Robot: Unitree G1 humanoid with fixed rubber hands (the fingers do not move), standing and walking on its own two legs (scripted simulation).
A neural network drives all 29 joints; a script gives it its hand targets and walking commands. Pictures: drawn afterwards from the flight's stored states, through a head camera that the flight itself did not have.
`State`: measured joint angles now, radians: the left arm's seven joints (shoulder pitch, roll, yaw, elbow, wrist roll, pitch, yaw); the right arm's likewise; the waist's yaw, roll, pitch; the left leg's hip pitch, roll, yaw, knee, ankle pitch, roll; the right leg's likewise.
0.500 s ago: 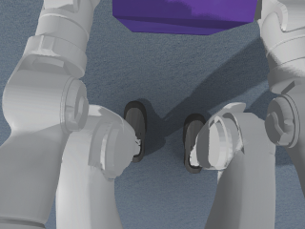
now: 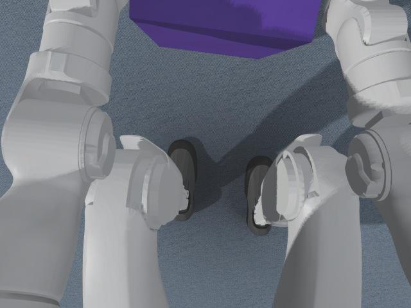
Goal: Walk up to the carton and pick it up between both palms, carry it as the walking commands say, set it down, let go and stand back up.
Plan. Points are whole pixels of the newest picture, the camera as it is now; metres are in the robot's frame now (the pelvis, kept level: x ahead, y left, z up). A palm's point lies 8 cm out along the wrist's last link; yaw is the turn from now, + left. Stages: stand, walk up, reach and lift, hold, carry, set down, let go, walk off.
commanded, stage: reach and lift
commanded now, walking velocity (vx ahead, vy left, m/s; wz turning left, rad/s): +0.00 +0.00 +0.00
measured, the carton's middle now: out of the picture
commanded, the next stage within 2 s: none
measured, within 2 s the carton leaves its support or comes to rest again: neither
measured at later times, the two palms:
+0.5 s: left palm out of the picture +0.57 +0.14 -0.09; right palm out of the picture +0.54 -0.16 -0.10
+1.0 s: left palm out of the picture +0.55 +0.14 -0.01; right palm out of the picture +0.53 -0.16 -0.01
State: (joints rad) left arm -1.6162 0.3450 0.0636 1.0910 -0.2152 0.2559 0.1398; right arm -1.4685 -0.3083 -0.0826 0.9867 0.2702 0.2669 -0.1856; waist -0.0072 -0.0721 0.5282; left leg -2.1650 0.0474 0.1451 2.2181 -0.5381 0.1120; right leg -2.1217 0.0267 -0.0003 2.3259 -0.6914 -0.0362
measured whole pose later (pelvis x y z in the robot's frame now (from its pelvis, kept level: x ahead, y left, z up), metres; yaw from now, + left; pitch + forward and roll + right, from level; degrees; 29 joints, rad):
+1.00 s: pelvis -0.02 +0.00 +0.08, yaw -2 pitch +22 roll +1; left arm -1.48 0.30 0.23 0.88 -0.08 0.40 0.11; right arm -1.47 -0.27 -0.09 0.84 0.14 0.46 -0.23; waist 0.00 -0.06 0.53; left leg -1.86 0.00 0.09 1.99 -0.50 0.08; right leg -1.82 0.05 0.00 2.07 -0.62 -0.03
